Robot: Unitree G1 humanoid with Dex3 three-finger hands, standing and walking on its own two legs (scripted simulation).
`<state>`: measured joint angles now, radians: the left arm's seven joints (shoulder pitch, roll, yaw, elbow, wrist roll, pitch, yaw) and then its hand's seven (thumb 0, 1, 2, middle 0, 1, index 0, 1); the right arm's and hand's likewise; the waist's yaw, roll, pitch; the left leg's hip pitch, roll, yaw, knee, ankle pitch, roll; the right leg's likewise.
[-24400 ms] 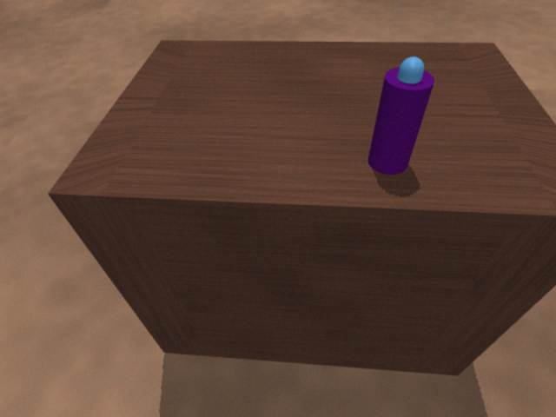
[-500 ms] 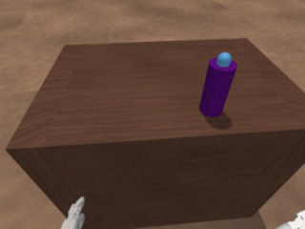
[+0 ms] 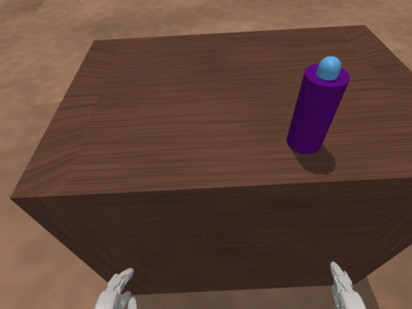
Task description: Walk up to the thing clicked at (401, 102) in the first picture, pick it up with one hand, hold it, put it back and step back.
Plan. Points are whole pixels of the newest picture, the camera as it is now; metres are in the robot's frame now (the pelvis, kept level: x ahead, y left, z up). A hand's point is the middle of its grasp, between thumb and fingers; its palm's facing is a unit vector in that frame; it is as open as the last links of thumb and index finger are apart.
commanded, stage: home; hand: right
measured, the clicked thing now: (316, 106) +0.49 -0.19 +0.13
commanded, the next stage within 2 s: none
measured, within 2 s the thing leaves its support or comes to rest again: neither
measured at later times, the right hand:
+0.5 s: hand out of the picture +0.17 -0.20 -0.12, palm faces -0.04 +0.95 -0.30, open 17.5 cm
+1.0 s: hand out of the picture +0.04 -0.27 -0.14, palm faces -0.11 +0.92 -0.37, open 17.5 cm
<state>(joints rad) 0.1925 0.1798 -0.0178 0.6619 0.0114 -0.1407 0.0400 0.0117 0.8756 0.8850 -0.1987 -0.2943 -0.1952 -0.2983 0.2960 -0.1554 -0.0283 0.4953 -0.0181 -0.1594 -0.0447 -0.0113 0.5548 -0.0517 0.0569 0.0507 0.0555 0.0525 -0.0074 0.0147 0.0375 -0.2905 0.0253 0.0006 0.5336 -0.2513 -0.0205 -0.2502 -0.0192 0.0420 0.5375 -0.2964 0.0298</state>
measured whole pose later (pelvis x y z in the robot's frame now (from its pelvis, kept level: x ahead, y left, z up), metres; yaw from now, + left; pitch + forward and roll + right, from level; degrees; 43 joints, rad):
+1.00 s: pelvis -0.02 -0.02 +0.01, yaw +3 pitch -4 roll -1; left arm 0.20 0.37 -0.02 1.08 0.03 0.01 -0.03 0.01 0.91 0.90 -0.20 -0.30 -0.20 -0.30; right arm 0.20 -0.37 0.03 1.06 -0.02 -0.01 0.01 0.00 0.56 -0.05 0.05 0.05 0.05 0.05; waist 0.00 0.00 0.04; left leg -0.20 0.04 -0.06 0.43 -0.16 -0.04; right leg -0.14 0.00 -0.02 0.42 -0.22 0.00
